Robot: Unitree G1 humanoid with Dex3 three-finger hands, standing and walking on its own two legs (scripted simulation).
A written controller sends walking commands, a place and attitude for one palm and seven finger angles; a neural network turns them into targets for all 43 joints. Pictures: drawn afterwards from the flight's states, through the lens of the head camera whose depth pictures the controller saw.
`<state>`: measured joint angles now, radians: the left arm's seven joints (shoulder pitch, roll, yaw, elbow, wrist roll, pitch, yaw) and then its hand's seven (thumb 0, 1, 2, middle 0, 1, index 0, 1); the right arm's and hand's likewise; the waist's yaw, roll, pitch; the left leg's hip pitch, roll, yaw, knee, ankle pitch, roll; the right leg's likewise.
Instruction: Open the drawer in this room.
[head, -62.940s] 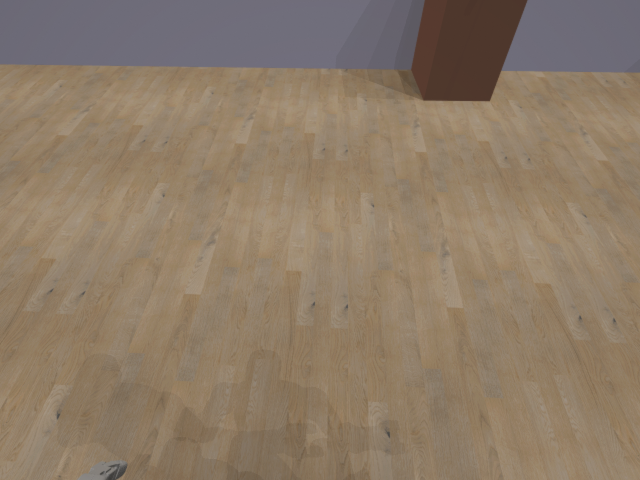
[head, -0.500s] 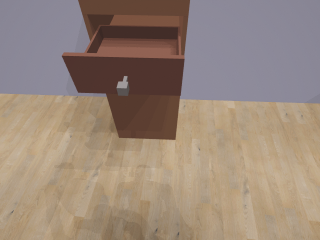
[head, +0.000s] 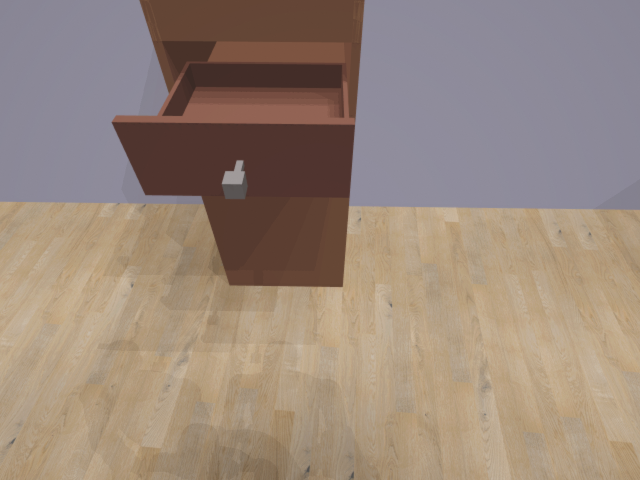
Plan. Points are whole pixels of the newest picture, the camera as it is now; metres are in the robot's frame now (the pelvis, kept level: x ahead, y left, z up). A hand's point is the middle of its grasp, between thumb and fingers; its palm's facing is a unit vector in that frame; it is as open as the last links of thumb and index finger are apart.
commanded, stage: look to check the result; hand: left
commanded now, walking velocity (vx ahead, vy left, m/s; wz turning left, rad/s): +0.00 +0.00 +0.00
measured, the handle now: (236, 177) +0.56 +0.17 +0.05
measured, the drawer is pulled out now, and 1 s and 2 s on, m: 0.30 0.30 0.30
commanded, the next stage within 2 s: stand and wait in 0.48 s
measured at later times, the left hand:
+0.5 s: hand out of the picture +0.00 +0.15 -0.17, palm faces +0.04 -0.98 -0.18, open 7.4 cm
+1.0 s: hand out of the picture +0.02 +0.15 -0.17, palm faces +0.03 -0.98 -0.20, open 7.4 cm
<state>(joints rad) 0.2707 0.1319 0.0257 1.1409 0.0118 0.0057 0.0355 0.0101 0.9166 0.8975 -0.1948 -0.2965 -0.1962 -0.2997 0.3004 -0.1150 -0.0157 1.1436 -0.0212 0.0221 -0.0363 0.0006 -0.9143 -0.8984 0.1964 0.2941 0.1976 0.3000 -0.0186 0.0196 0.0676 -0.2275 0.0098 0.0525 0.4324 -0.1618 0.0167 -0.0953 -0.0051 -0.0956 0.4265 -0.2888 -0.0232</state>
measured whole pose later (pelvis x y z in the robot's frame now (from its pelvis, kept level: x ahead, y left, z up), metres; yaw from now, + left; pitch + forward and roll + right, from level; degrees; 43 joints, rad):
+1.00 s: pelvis +0.02 -0.02 +0.00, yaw +0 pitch -2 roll +0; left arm 0.26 0.13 0.02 1.14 0.01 0.00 0.04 0.01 0.91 0.90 -0.19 -0.30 -0.20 -0.30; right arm 0.26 -0.13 -0.01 1.15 -0.02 0.02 -0.04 0.00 -0.92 -0.90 0.20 0.29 0.20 0.30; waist -0.01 0.02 0.07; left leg -0.19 0.03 0.05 0.41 -0.18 -0.01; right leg -0.05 0.02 -0.10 0.38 -0.30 -0.05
